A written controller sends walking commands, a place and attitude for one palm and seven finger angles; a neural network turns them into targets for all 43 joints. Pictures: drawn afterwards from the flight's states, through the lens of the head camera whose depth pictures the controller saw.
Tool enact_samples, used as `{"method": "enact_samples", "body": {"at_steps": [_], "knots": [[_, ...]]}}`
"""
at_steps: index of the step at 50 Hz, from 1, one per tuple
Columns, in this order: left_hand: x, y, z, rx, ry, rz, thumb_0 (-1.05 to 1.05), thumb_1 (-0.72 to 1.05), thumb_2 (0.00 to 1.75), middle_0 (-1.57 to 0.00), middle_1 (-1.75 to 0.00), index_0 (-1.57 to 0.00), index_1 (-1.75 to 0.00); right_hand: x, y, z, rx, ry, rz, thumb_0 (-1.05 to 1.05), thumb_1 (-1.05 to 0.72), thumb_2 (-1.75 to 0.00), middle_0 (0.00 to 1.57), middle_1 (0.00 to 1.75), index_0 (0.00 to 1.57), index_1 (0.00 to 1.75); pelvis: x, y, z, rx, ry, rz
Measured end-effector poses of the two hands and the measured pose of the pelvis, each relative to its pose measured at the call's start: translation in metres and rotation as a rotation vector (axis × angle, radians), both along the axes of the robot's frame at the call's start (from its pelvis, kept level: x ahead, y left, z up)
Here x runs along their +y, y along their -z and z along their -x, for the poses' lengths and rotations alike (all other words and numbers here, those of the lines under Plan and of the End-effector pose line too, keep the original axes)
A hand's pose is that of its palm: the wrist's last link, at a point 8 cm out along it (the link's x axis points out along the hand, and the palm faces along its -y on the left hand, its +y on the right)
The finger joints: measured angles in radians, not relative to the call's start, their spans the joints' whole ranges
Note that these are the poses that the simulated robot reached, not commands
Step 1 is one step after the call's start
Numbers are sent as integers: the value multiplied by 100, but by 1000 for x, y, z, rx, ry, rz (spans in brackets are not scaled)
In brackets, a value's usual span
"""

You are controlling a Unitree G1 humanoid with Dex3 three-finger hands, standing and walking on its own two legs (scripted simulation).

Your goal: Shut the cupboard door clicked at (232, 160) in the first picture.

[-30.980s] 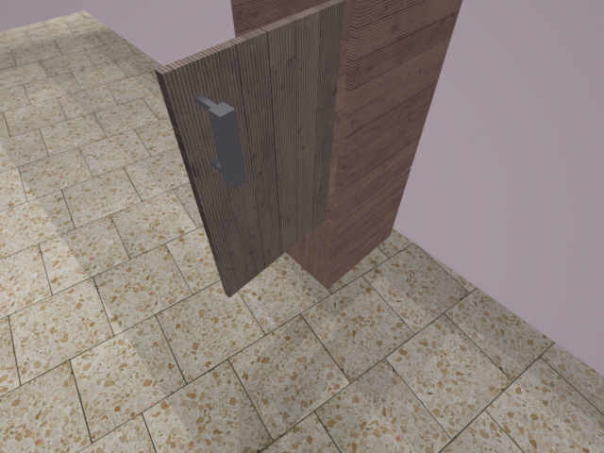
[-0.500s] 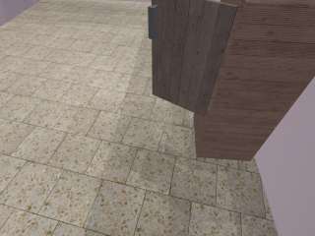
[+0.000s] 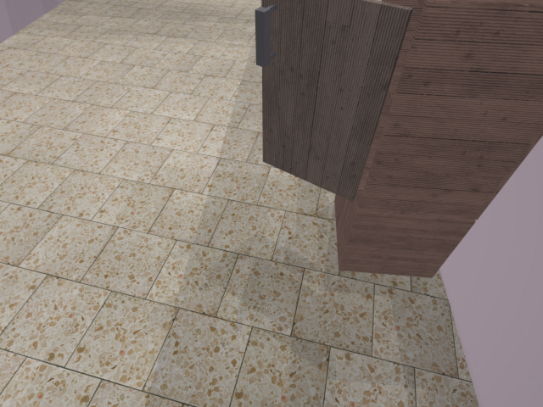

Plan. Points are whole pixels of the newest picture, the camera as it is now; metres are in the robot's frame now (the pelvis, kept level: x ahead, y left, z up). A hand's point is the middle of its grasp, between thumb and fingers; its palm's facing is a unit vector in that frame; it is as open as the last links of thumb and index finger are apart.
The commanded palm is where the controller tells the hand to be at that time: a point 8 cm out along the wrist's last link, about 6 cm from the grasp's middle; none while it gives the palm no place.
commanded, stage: walk to a spot facing it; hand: left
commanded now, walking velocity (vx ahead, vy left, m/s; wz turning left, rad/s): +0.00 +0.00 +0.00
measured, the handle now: (268, 35) +0.95 +0.06 +0.13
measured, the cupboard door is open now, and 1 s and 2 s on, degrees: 62 62 62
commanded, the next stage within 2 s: turn to face it in 1.96 s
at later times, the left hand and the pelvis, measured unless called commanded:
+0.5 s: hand out of the picture +0.02 +0.21 -0.20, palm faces +0.21 -0.95 -0.23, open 7.4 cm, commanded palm none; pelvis -0.01 +0.01 -0.02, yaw +13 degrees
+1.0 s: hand out of the picture -0.03 +0.16 -0.16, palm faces +0.51 -0.81 -0.29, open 7.4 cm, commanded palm none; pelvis +0.01 -0.05 -0.01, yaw +34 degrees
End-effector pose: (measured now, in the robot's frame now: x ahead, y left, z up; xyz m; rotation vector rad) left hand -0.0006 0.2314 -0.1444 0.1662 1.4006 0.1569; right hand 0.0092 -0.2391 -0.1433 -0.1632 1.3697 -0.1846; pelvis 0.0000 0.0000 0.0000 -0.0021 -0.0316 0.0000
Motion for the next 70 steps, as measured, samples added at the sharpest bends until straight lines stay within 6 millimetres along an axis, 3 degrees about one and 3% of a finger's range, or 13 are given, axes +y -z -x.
{"method": "enact_samples", "body": {"at_steps": [9,17,22,29,36,39,43,50,57,60,64,70], "knots": [[4,-1,-14,-30,-15,-23,0,91,89,-20,-30,-20,-30,-7,2,-11,-4,-22,4,0,-90,-90,20,29,19,30,-4,2,-2,9,-28,-1],[9,13,-6,-68,-114,-31,0,91,89,-20,-30,-20,-30,0,14,-23,45,-95,-8,0,-90,-90,20,29,19,30,-3,17,1,13,-131,20],[21,29,0,-70,-173,-24,0,91,89,-20,-30,-20,-30,7,18,-47,10,-171,14,0,-90,-90,20,29,20,30,6,29,2,20,-193,12],[30,3,-13,-145,-215,-56,0,91,89,-20,-30,-20,-30,6,3,-72,-17,-268,24,0,-90,-90,20,29,20,30,1,12,7,58,-270,17],[21,-19,-25,-254,-274,-111,0,91,89,-20,-30,-20,-30,-15,2,-107,-32,-357,21,0,-90,-90,20,29,20,30,-24,8,4,70,-377,30],[12,-20,-15,-281,-308,-150,0,91,89,-20,-30,-20,-30,-27,10,-130,-49,-389,11,0,-90,-90,20,29,20,30,-39,15,-1,77,-416,8],[-7,-23,15,-217,-374,-160,0,91,89,-20,-30,-20,-30,-29,8,-163,-75,-443,7,0,-90,-90,20,29,20,30,-46,11,-5,63,-475,2],[-33,-15,62,-134,-506,-123,0,90,89,-20,-30,-20,-30,2,0,-206,-95,-582,-14,0,-91,-90,20,29,19,30,-46,7,-13,57,-589,-26],[-41,15,128,-59,-671,-68,0,90,89,-20,-30,-20,-30,76,1,-246,-179,-776,-24,0,-90,-90,20,29,19,30,-25,25,-11,62,-693,-4],[-37,18,143,-8,-713,-54,1,90,89,-20,-30,-20,-30,97,-5,-253,-220,-826,-32,0,-90,-90,20,29,19,30,-17,24,-13,60,-712,-1],[-21,6,132,-45,-748,-66,1,91,89,-20,-30,-20,-30,107,-10,-249,-193,-854,-33,0,-90,-90,20,29,20,30,-7,14,-25,59,-755,7],[14,-15,76,-175,-752,-122,1,91,89,-20,-30,-20,-30,101,-2,-248,-66,-859,-32,0,-90,-90,20,29,20,30,7,7,-57,60,-815,11]]}}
